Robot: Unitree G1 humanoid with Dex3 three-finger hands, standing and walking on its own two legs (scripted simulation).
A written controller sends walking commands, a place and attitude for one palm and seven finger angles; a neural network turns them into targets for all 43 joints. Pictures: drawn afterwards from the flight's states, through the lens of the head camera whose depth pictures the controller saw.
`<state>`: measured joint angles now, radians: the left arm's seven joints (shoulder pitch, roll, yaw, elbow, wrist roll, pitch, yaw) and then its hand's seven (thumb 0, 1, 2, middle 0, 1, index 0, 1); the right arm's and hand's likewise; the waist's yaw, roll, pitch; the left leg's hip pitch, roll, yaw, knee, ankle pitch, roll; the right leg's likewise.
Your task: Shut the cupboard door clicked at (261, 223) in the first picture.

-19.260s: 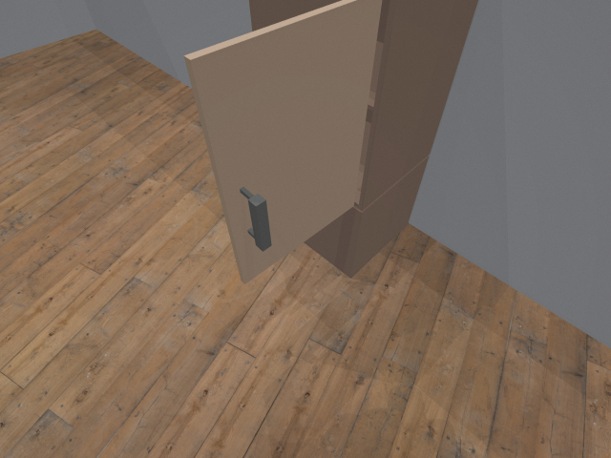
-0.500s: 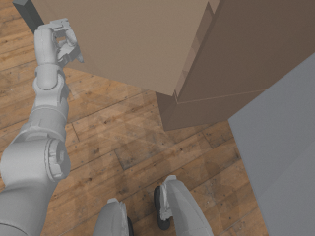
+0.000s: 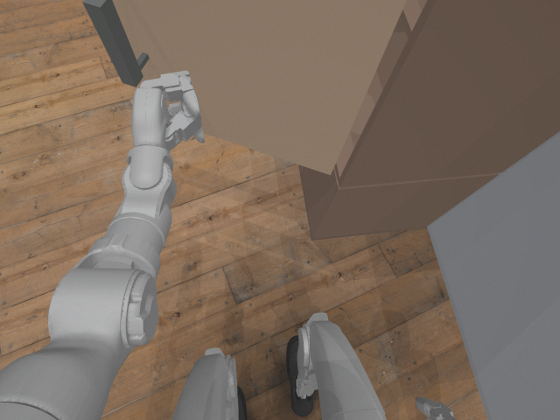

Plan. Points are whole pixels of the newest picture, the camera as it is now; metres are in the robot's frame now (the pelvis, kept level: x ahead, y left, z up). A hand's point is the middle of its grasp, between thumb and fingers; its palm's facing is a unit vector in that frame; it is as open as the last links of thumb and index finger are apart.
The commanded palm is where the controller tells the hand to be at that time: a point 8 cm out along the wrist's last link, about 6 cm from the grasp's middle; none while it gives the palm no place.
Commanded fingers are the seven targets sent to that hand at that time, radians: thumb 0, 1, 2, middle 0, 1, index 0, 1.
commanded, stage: draw the hand back to the body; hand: left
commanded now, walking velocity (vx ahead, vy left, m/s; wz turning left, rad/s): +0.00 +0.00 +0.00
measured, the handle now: (124, 35) +0.69 +0.16 +0.04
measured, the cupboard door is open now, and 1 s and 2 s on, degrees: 64 64 64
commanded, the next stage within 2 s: step back with the hand held close in 1.56 s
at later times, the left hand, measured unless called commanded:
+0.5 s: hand (92, 162) +0.39 +0.14 +0.16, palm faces -0.07 -1.00 -0.06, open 3.1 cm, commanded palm +0.35 +0.20 +0.16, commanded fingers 0.00 0.90 0.90 -1.11 -1.29 -1.11 -1.29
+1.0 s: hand out of the picture +0.29 +0.24 +0.25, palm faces +0.34 -0.88 -0.34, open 4.7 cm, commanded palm +0.24 +0.28 +0.27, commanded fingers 0.00 0.90 0.90 -0.42 -0.54 -0.42 -0.54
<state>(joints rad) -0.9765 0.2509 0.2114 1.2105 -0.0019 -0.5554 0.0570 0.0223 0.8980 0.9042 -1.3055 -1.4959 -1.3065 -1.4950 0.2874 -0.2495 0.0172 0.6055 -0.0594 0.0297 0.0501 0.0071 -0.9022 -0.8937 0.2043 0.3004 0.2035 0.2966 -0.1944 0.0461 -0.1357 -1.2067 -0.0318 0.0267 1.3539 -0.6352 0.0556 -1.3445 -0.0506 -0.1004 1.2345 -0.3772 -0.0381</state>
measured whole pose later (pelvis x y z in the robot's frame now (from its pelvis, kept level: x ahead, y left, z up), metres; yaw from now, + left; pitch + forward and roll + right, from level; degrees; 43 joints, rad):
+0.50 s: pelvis +0.04 -0.01 +0.09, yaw +0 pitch +12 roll -1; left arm -0.21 0.23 0.09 0.44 -0.17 -0.37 -0.15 0.02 0.90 0.90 -1.28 -1.47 -1.28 -1.47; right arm 0.27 -0.30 -0.02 0.51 0.04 0.01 -0.04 0.01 -0.90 -0.89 0.20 0.30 0.20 0.30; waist -0.03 0.02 -0.11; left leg -0.60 -0.03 0.01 0.90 -0.52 0.04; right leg -0.75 -0.01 -0.10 0.84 -0.31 -0.04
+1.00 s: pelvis +0.07 +0.01 +0.13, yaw +1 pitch -2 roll -1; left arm 0.31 0.30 0.18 -0.20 -0.06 -0.05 0.09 0.02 0.90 0.90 -0.69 -0.82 -0.69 -0.82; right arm 0.21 -0.20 0.06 0.58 0.01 -0.05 -0.08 0.02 -0.90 -0.89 0.21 0.30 0.21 0.30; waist 0.06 0.10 0.00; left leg -0.04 -0.04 0.00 0.44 -0.36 0.05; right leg -0.21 -0.01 -0.10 0.45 -0.20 -0.01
